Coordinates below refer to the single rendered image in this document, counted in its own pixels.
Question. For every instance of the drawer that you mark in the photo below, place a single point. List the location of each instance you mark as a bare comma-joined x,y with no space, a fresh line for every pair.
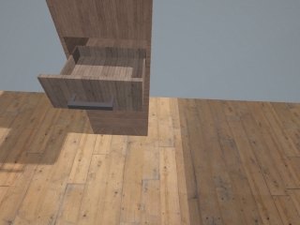
95,74

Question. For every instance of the cabinet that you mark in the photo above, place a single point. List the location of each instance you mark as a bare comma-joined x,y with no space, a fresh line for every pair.
108,23

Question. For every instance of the handle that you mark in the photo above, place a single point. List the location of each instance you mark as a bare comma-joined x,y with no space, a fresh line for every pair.
96,106

